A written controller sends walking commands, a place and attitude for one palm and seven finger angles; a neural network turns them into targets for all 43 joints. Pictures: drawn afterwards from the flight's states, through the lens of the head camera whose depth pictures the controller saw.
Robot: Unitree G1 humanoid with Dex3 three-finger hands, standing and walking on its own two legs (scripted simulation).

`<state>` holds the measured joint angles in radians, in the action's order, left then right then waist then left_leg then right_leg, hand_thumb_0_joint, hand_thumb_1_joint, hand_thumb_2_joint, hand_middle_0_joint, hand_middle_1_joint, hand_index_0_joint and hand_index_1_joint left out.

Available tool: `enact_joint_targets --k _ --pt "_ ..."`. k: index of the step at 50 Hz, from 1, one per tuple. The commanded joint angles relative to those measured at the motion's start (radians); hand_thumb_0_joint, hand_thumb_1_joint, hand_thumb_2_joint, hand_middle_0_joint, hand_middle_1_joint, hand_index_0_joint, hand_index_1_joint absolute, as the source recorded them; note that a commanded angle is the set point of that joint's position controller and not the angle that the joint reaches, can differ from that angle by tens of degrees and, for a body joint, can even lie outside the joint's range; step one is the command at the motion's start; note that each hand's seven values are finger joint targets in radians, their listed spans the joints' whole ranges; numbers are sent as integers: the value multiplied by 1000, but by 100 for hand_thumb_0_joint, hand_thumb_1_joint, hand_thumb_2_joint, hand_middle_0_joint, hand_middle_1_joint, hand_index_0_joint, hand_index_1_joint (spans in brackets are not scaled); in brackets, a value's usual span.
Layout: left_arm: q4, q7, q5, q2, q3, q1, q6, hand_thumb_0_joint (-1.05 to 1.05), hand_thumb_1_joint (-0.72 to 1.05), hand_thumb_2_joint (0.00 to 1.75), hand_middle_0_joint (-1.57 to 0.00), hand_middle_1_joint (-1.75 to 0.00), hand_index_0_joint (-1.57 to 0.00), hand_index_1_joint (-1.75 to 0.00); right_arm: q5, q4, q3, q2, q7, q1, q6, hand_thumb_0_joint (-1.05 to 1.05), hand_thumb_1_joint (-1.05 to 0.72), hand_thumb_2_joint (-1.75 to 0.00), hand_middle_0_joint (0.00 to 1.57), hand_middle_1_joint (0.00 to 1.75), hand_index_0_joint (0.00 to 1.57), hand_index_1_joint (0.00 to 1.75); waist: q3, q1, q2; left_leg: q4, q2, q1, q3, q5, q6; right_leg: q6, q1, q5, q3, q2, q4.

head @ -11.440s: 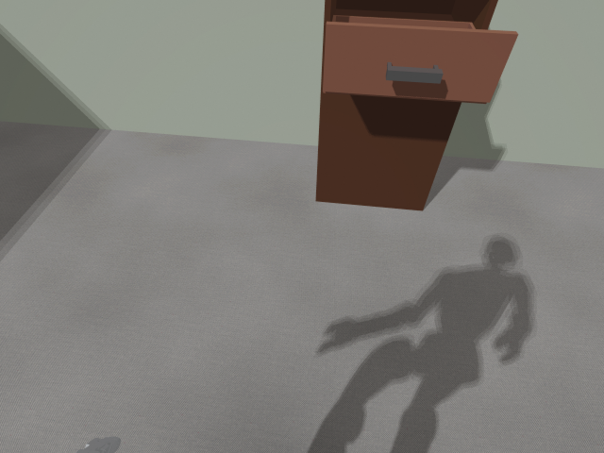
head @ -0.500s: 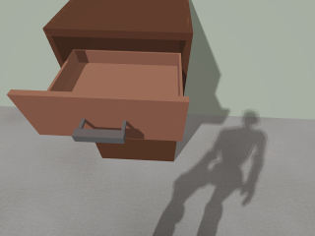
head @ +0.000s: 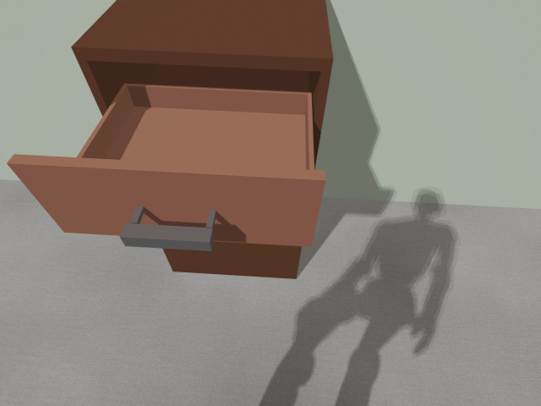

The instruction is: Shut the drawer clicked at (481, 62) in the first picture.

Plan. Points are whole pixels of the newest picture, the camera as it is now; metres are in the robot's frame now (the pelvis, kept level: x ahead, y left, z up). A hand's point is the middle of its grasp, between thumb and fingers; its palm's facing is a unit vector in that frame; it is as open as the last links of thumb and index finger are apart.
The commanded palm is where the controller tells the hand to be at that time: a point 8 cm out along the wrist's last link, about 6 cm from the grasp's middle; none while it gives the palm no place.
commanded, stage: look again from close up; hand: left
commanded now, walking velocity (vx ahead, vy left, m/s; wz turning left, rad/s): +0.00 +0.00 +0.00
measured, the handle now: (172, 225) +0.37 +0.19 +0.04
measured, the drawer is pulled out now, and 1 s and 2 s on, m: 0.30 0.30 0.30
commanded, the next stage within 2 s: shuffle to correct the standing spot in 0.10 s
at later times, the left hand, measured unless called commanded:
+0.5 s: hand out of the picture +0.00 +0.17 -0.19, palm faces +0.05 -0.98 -0.17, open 7.4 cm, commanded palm none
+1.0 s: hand out of the picture +0.15 +0.18 -0.19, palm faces +0.06 -0.97 -0.24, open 7.3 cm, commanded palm none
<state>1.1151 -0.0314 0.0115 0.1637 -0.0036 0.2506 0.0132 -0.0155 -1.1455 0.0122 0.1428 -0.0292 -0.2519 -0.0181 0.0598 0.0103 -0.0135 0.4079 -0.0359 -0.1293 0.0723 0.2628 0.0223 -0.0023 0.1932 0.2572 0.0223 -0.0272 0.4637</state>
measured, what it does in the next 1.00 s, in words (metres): steps on the spot: right foot, then left foot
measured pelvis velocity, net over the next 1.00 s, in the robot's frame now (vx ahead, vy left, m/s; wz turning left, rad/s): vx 0.08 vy -0.01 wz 0.05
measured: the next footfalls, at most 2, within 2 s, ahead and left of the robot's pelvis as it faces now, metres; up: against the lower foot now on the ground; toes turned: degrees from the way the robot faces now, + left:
right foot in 0.84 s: +0.16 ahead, -0.12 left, +0.00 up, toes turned -2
left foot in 1.00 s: +0.08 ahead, +0.11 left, +0.00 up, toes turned +6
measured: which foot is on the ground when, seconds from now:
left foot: down 0.00-0.86, up 0.88-0.98, down 1.00-1.00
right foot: down 0.00-0.66, up 0.68-0.82, down 0.84-1.00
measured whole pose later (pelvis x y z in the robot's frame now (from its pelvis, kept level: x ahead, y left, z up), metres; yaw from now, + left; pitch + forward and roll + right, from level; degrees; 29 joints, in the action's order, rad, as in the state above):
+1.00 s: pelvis +0.08 -0.01 -0.02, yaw +3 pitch -1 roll +0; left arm 1.01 -0.04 0.02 0.18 0.04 0.16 0.01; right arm -0.01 -1.09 -0.03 0.15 -0.04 -0.27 0.00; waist 0.11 -0.02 0.00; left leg 0.61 -0.03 -0.20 0.06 0.41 0.01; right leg 0.03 0.34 0.30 0.09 -0.04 0.66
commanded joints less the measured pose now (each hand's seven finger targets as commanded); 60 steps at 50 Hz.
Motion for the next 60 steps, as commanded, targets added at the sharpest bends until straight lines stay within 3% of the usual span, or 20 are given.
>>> enact_joint_targets --k 1,10,15,19,28,30,32,33,34,37,40,42,43,45,49,52,53,58,59,60 --pt "-25 -3 -1 105 16 68 16 0 90 90 -20 -30 -20 -30 4 23 -20 88 -2 -68 -14 0 -90 -90 20 30 20 30 -25 -4 16 -61 -66 -3 -62 -185 -35 31 -7 -229 -65 -84 -73" --pt "-23 -4 0 100 17 77 15 0 90 90 -20 -30 -20 -30 5 21 -20 83 -3 -71 -14 0 -90 -90 20 30 20 30 -13 -4 16 -65 -67 -3 -61 -181 -36 31 0 -222 -66 -83 -77" --pt "-26 6 10 91 27 87 -2 0 90 90 -20 -30 -20 -30 -6 15 -28 79 7 -100 4 0 -90 -90 20 30 20 30 82 -6 5 -56 -49 -76 -56 167 -50 50 91 220 -71 -61 -84" --pt "-41 15 11 84 37 101 -1 0 90 90 -20 -30 -20 -30 -9 28 -35 77 9 -127 1 0 -90 -90 20 30 20 30 125 -10 22 -42 -52 -109 -74 213 -67 66 131 258 -75 -48 -56" --pt "-5 8 6 108 65 210 20 0 90 90 -20 -30 -20 -30 -2 45 -31 39 -7 -125 -34 0 -90 -90 20 30 20 30 1 9 -91 209 5 -149 40 -53 -46 133 -79 -346 -122 -133 41" --pt "-14 6 6 96 66 175 17 0 90 90 -20 -30 -20 -30 -2 25 -32 46 -10 -171 -40 0 -90 -90 20 30 20 30 -10 -28 -32 126 -12 -42 21 -153 -52 123 -18 -432 -64 -101 138" --pt "-73 10 4 46 55 45 24 0 90 90 -20 -30 -20 -30 -14 -36 -53 134 -23 -334 -42 0 -90 -90 20 30 20 30 -22 -106 286 36 -201 197 -205 -663 -149 54 254 -141 102 25 455" --pt "-110 6 3 36 51 -39 22 0 90 90 -20 -30 -20 -30 -21 -52 -47 133 -27 -385 -34 0 -90 -90 20 30 20 30 46 -127 338 -16 -318 265 -324 -978 -235 48 439 333 85 43 594" --pt "-128 4 2 46 58 -88 12 0 90 90 -20 -30 -20 -30 -29 -41 -42 129 -28 -373 -25 0 -90 -90 20 30 20 30 94 -123 229 6 -350 243 -331 -989 -262 58 501 399 33 -2 637" --pt "-137 15 -7 1 58 -44 -2 0 90 90 -20 -30 -20 -30 -31 35 -41 131 -33 -185 -19 0 -90 -90 20 30 20 30 100 -29 183 1 -276 60 -205 -765 -194 58 324 308 14 -54 451" --pt "-61 12 -3 42 65 204 7 0 90 90 -20 -30 -20 -30 -3 64 -46 142 -26 -111 -12 0 -90 -90 20 30 20 30 -41 81 66 190 -113 -49 -52 -594 -75 33 -82 -188 54 -2 45" --pt "-52 0 -2 169 71 213 19 0 90 90 -20 -30 -20 -30 18 72 -46 56 -15 -184 -5 0 -90 -90 20 30 20 30 -132 33 -178 408 32 -150 -3 207 -20 198 -146 -717 -276 -315 -51" --pt "-79 -3 2 190 68 151 18 0 90 90 -20 -30 -20 -30 16 78 -50 49 -18 -180 3 0 -90 -90 20 30 20 30 -90 9 -85 404 29 -129 -41 350 -24 235 -62 -803 -261 -345 -49" --pt "-104 -9 9 168 62 35 18 0 90 90 -20 -30 -20 -30 15 75 -52 36 -18 -147 20 0 -90 -90 20 30 20 30 -20 -7 -263 409 -9 -157 -58 339 -21 246 33 -811 -231 -313 -22" --pt "-138 -16 -5 130 60 -42 -9 0 90 90 -20 -30 -20 -30 10 34 -46 12 -12 -219 10 0 -90 -90 20 30 20 30 -96 -50 -77 2 -4 14 -12 -56 -10 136 68 -493 -113 -194 85" --pt "-154 -10 0 75 51 -66 -29 0 90 90 -20 -30 -20 -30 -6 93 -49 79 -8 -58 1 0 -90 -90 20 30 20 30 -2 6 200 -88 -159 -144 -138 -370 -88 21 28 -111 -17 -46 145" --pt "-145 -10 1 70 50 -42 -29 0 90 90 -20 -30 -20 -30 -5 102 -48 75 -11 -26 -2 0 -90 -90 20 30 20 30 12 21 189 -85 -164 -158 -138 -410 -99 25 7 -79 -29 -36 151" --pt "-118 -7 4 91 42 -5 -8 0 90 90 -20 -30 -20 -30 1 103 -55 76 -13 -59 4 0 -90 -90 20 30 20 30 -103 -6 -2 -21 -82 -1 -51 -221 -44 43 -3 -326 -86 -94 6" --pt "-79 -45 5 139 51 103 7 0 90 90 -20 -30 -20 -30 17 171 -73 175 -2 19 -8 0 -90 -90 20 30 20 30 -197 15 59 160 -124 -1 -15 -368 -17 40 -64 -670 -94 -147 66" --pt "-125 -40 4 176 53 58 17 0 90 90 -20 -30 -20 -30 10 202 -66 111 4 -27 -3 0 -90 -90 20 30 20 30 -239 -17 51 124 -49 -74 -30 -87 -14 82 -112 -590 -163 -187 76"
